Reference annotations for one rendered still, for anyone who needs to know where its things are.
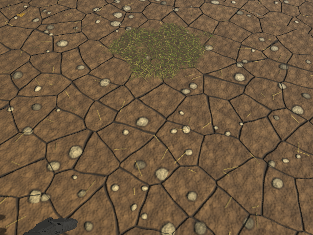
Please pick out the robot left hand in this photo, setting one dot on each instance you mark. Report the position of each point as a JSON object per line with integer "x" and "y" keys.
{"x": 50, "y": 226}

